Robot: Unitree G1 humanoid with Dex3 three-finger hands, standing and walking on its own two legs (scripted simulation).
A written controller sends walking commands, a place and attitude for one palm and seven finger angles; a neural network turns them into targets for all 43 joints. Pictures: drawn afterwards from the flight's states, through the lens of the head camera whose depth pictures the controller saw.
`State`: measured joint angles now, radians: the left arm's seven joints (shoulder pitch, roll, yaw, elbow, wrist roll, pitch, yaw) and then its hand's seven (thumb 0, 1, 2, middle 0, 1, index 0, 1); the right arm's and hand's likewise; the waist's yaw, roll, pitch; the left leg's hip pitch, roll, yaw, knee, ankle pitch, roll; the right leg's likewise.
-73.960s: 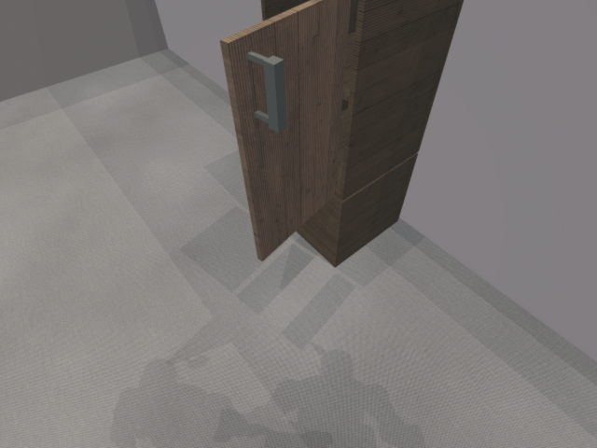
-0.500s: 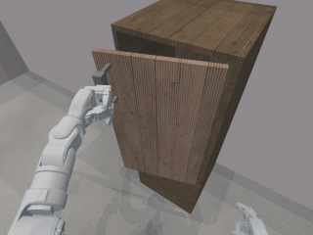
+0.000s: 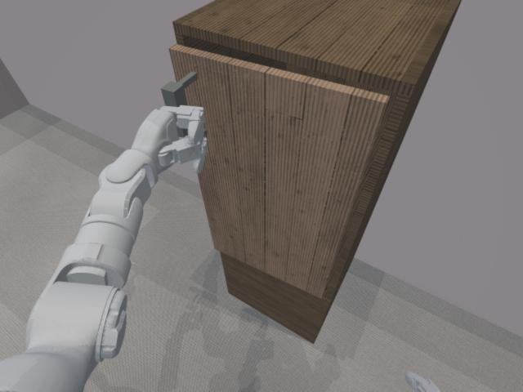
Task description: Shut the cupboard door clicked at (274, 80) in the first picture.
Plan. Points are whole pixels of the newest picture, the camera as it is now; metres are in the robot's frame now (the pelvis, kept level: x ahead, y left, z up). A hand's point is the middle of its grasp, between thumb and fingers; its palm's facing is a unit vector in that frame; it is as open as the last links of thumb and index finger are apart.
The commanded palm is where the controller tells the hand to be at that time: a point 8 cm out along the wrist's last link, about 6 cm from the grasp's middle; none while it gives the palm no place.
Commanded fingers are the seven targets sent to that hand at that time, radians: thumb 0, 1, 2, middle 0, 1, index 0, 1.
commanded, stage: push the door shut along its arc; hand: left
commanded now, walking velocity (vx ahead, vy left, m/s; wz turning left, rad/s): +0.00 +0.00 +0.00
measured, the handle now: (188, 115) +0.51 +0.12 +0.17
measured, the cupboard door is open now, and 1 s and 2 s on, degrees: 4 0 0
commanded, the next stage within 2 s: pull the fist back off the door in 0.58 s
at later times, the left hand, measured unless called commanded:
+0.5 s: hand (238, 130) +0.47 +0.04 +0.16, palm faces -0.45 -0.89 -0.07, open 2.9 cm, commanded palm +0.49 +0.08 +0.17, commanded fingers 0.00 0.90 0.90 -1.30 -1.50 -1.30 -1.50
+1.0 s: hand (247, 130) +0.47 +0.03 +0.16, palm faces -0.07 -1.00 -0.04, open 3.0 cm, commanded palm +0.45 +0.07 +0.17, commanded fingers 0.00 0.90 0.90 -1.30 -1.50 -1.30 -1.50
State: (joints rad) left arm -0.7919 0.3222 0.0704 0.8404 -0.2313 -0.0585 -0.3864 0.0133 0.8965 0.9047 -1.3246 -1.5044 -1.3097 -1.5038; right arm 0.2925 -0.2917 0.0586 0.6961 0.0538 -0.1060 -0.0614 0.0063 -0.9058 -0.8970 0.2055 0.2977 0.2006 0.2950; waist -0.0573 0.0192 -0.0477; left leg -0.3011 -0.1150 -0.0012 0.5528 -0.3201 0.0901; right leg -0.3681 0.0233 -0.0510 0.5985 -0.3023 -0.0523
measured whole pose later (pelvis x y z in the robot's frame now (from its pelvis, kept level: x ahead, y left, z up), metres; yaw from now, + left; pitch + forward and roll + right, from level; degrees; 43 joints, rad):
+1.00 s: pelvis -0.02 -0.02 -0.01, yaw -1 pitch +9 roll +0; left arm -1.02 0.19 0.13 1.09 -0.10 -0.17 0.06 0.02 0.73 0.93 -1.30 -1.50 -1.31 -1.50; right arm 0.29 -0.23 0.04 0.71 0.03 -0.12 0.03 0.00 -0.91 -0.90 0.20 0.30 0.20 0.29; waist -0.10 0.03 -0.08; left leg -0.46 -0.07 0.01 0.64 -0.33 0.06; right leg -0.51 0.07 -0.06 0.62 -0.27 -0.08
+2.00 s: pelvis +0.01 +0.00 +0.01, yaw -2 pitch -1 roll -1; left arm -0.25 0.18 0.03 0.11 -0.17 0.15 -0.03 0.01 0.90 0.90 -1.30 -1.50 -1.30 -1.50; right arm 0.21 -0.23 0.06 0.58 0.08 0.02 -0.01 0.01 -0.91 -0.90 0.20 0.30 0.20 0.29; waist 0.00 0.05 -0.07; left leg -0.16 -0.07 0.02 0.51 -0.34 0.08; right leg -0.21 0.07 -0.02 0.50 -0.27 -0.06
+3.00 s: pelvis +0.01 +0.01 +0.01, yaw -1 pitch -3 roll -2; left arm 0.51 0.37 0.36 -0.37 -0.07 -0.15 0.10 0.01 0.89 0.90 -0.31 -0.41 -0.30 -0.41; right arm 0.20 -0.25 -0.01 0.62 0.03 -0.05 -0.04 0.01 -0.91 -0.90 0.20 0.30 0.20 0.29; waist 0.06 0.09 -0.03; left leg -0.09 -0.08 0.00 0.43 -0.29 0.09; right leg -0.12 0.06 -0.03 0.38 -0.21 -0.04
